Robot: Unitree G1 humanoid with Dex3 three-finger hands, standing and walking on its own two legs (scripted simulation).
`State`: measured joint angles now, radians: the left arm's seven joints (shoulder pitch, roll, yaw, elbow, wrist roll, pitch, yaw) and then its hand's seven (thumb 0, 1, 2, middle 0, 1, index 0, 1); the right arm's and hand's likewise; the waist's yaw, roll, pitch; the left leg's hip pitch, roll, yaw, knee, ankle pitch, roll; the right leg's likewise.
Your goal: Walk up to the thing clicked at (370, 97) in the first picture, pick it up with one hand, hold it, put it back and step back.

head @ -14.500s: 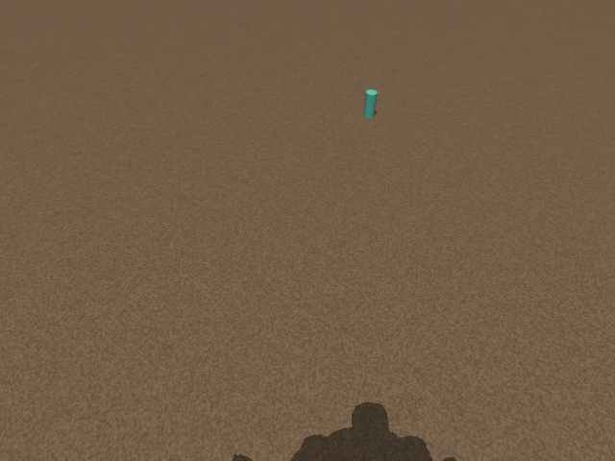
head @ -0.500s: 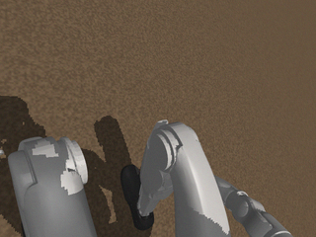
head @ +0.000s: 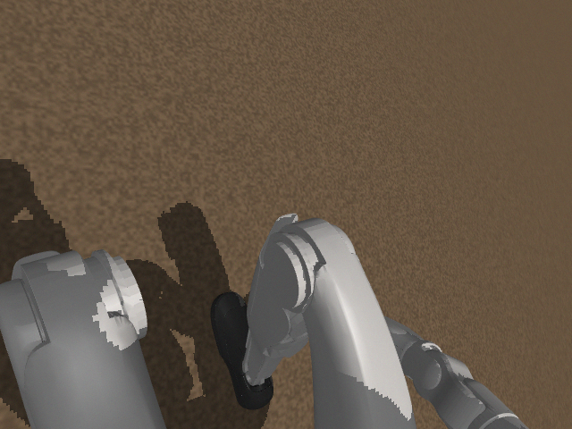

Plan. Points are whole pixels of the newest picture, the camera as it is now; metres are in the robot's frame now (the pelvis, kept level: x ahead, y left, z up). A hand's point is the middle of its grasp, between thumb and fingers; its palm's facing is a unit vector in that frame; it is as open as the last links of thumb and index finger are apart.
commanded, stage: close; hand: left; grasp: from the side
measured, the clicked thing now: out of the picture +0.41 +0.33 -0.20
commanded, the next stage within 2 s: settle in 0.12 s
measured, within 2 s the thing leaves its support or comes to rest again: leaves its support in 0.28 s
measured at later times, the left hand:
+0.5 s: hand out of the picture +0.40 +0.33 -0.17, palm faces +0.50 -0.86 +0.00, open 9.8 cm
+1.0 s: hand out of the picture +0.38 +0.35 -0.06, palm faces +0.49 -0.87 -0.02, open 9.9 cm
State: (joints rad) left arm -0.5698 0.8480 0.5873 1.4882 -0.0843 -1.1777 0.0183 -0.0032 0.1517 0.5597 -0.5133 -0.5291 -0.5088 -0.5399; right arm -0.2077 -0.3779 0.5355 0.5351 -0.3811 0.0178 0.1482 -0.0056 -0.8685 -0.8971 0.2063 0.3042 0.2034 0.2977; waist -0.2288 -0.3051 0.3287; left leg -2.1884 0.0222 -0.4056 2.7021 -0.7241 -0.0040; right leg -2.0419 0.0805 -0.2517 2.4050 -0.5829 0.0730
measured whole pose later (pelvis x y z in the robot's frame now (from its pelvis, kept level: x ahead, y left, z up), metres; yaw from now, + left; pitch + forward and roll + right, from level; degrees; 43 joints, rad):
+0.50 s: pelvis +0.00 +0.00 +0.00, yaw +0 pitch +10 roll -18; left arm -0.59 0.84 0.60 1.41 -0.08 -1.12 0.03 -0.02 -0.32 0.97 -0.70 -1.02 -0.72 -1.06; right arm -0.19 -0.38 0.52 0.54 -0.37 0.04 0.15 -0.01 -0.89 -0.90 0.21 0.30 0.20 0.30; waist -0.22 -0.29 0.32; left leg -2.19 0.03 -0.40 2.69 -0.72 0.00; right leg -2.04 0.08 -0.25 2.40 -0.58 0.07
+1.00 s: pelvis +0.01 -0.01 +0.03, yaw +4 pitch +20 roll -14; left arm -0.50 0.62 0.49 0.99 -0.14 -0.84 -0.07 -0.02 -0.39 1.07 -0.71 -1.06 -0.72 -1.10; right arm -0.05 -0.33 0.29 0.59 -0.21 0.05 0.14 0.00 -0.89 -0.90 0.21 0.30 0.20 0.30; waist -0.14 -0.14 0.08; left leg -2.24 0.02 -0.27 2.56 -0.70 0.00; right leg -2.11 0.02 -0.17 2.36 -0.63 0.05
